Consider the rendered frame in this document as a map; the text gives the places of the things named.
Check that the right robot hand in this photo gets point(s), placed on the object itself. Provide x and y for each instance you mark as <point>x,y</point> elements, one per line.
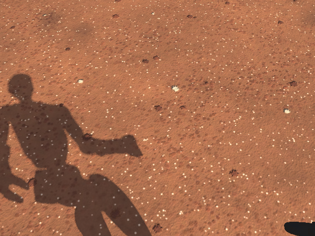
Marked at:
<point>300,228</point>

